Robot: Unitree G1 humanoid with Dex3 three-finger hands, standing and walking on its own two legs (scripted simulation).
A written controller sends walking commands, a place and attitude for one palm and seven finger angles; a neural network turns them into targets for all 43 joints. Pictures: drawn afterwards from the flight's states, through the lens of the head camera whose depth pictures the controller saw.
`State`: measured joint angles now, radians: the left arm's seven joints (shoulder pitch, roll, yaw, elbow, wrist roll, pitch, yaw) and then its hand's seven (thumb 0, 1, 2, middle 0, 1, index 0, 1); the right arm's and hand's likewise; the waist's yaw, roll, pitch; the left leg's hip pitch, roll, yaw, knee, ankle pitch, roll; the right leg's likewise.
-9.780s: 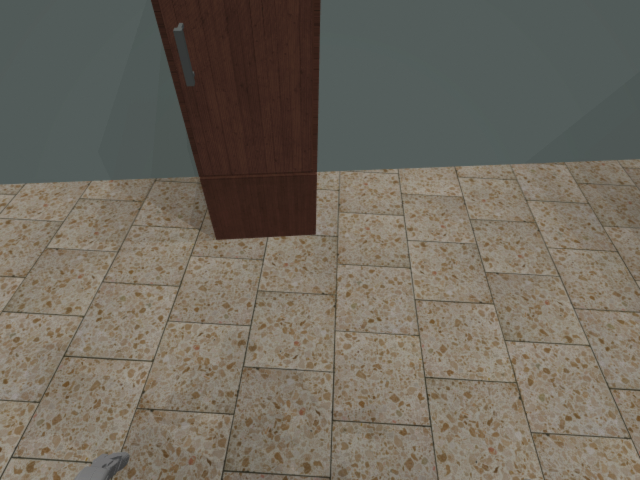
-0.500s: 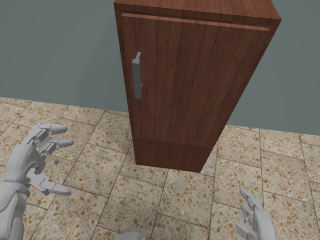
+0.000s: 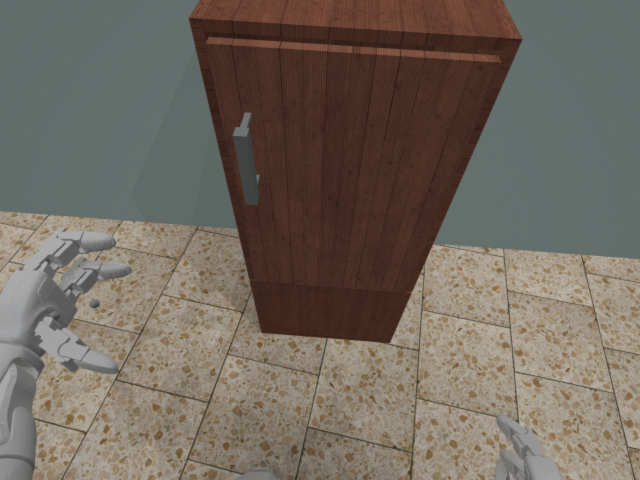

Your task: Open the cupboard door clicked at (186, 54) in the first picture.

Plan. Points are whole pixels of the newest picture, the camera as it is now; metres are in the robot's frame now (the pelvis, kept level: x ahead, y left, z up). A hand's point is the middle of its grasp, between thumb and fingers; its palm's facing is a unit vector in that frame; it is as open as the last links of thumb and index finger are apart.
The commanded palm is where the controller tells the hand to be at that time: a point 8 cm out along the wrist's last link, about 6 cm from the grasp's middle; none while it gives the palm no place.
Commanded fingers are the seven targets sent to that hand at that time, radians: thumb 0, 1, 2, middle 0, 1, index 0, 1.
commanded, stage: raise the hand with hooked fingers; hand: left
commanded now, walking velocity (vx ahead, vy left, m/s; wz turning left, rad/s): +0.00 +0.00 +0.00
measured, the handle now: (249, 160) +0.56 +0.14 +0.05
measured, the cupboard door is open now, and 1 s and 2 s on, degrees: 0 0 0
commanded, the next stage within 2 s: move the hooked fingers beside the handle in 0.26 s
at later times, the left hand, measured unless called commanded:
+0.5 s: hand (112, 299) +0.30 +0.25 +0.08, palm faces +0.00 -1.00 -0.02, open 14.0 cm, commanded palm +0.28 +0.30 +0.08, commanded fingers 0.00 -0.50 0.30 -0.30 -1.20 -0.30 -1.20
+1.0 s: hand (145, 254) +0.37 +0.24 +0.07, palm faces -0.04 -1.00 +0.00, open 14.0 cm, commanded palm +0.34 +0.29 +0.07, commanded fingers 0.00 -0.50 0.30 -0.30 -1.20 -0.30 -1.20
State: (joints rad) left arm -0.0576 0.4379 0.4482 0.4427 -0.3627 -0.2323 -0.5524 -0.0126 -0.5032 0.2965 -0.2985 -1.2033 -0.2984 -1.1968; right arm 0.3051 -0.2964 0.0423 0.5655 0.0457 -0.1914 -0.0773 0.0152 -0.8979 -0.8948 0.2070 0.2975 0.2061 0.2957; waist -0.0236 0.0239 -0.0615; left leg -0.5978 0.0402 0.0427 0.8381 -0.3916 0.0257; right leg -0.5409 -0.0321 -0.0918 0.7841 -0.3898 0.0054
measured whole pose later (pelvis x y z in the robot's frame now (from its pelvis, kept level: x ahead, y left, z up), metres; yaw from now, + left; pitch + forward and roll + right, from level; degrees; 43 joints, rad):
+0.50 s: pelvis +0.00 -0.02 +0.00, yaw +0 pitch +9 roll -1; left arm -0.12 0.42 0.44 0.51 -0.36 -0.28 -0.56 -0.01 -0.50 0.30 -0.30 -1.20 -0.30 -1.20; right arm 0.27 -0.29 0.05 0.58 0.05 -0.20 -0.09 0.01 -0.90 -0.89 0.21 0.30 0.21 0.30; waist -0.01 0.03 -0.05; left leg -0.60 0.05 0.03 0.84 -0.39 0.00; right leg -0.55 -0.02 -0.10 0.81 -0.40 -0.02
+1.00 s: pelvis +0.00 -0.01 +0.00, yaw +0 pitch +11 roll -1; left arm -0.35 0.43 0.41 0.70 -0.29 -0.29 -0.50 -0.01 -0.50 0.30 -0.30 -1.20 -0.30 -1.20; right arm 0.32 -0.29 0.04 0.59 0.04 -0.12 -0.08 0.01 -0.90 -0.89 0.21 0.30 0.21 0.30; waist -0.04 0.02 -0.06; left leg -0.66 0.04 0.05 0.86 -0.39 0.02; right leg -0.61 -0.03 -0.08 0.82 -0.40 0.00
